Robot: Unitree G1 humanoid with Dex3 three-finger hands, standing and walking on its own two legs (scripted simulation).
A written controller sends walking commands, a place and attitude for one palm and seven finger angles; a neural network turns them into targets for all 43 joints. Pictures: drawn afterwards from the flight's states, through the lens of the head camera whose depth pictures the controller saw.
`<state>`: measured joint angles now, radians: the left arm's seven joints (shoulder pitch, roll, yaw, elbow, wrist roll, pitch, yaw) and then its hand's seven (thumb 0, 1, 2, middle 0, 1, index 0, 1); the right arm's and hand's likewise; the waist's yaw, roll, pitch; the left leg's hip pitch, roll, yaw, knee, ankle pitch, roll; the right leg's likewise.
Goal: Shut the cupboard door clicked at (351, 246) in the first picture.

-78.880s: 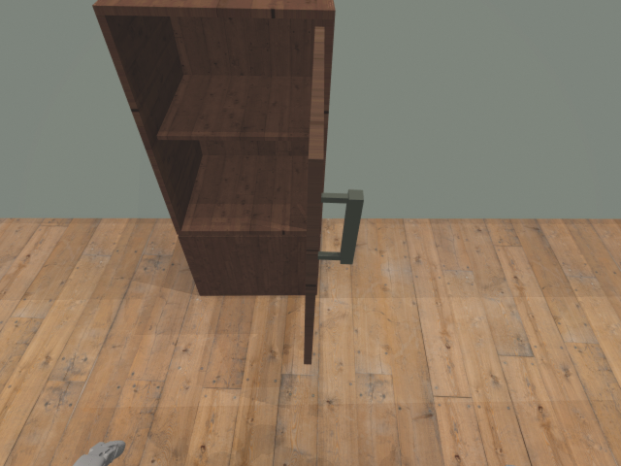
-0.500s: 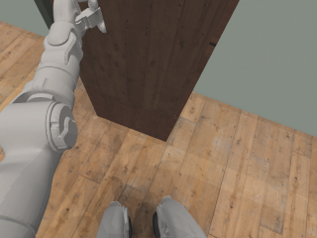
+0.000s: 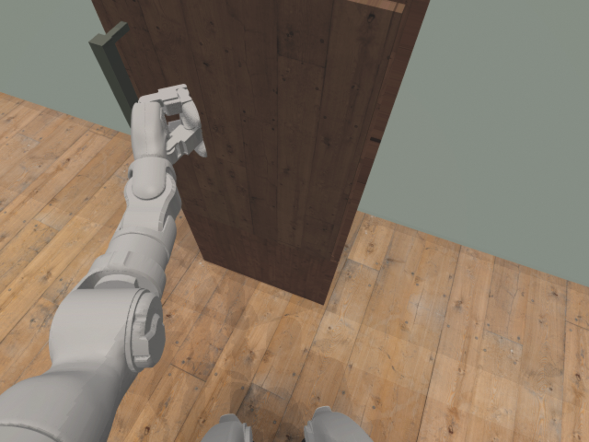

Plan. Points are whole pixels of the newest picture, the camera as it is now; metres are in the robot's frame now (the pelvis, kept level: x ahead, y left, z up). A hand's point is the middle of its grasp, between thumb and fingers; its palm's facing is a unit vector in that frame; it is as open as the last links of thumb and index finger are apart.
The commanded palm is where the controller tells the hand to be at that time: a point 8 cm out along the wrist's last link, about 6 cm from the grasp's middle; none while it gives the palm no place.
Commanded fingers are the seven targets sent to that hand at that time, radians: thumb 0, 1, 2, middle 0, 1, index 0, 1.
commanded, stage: pull the fist back off the door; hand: left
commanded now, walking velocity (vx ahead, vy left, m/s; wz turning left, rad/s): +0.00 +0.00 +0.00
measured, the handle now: (130, 79) +0.64 +0.18 +0.10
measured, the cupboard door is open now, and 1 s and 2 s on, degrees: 0 0 0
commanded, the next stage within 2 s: draw the hand back to the body in 0.24 s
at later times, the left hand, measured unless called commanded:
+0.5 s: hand (201, 150) +0.47 +0.07 +0.11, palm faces +0.09 -1.00 +0.02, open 3.1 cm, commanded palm +0.41 +0.13 +0.12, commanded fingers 0.00 0.90 0.90 -1.30 -1.50 -1.30 -1.50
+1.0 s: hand (79, 251) +0.31 +0.17 +0.16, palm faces +0.06 -0.99 -0.15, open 3.1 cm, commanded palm +0.28 +0.22 +0.18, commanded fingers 0.00 0.90 0.90 -0.94 -1.11 -0.94 -1.11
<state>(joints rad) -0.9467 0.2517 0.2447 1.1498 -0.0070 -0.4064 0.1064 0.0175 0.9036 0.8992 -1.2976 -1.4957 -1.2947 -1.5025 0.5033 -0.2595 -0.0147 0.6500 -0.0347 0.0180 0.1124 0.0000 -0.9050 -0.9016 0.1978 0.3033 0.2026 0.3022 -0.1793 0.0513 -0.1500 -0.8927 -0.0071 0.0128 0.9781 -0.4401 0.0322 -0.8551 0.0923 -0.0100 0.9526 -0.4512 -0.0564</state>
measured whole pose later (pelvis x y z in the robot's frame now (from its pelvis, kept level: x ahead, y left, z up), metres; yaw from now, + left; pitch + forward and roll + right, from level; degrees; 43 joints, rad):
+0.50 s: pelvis +0.00 +0.00 +0.01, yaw +0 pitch +16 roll +1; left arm -0.75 0.13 0.22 0.95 -0.05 -0.39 0.15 0.02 0.90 0.90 -1.30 -1.50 -1.29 -1.50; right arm 0.37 -0.22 0.01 0.59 -0.01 0.04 0.07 0.00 -0.91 -0.90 0.20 0.30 0.20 0.30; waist -0.12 0.04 -0.14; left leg -0.78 -0.02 0.03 0.91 -0.42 0.03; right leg -0.76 0.08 0.01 0.93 -0.45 -0.06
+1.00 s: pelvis +0.00 +0.01 +0.05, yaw +1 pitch +2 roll +0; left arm -0.05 0.24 0.04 0.13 -0.12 -0.11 0.00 0.02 0.90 0.90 -1.18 -1.36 -1.17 -1.37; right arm 0.18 -0.24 0.02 0.52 0.07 0.03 -0.05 0.01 -0.91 -0.90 0.19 0.30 0.20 0.30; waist -0.01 0.04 -0.08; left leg -0.35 -0.04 0.01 0.63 -0.32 0.05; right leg -0.31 0.06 0.01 0.61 -0.34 -0.04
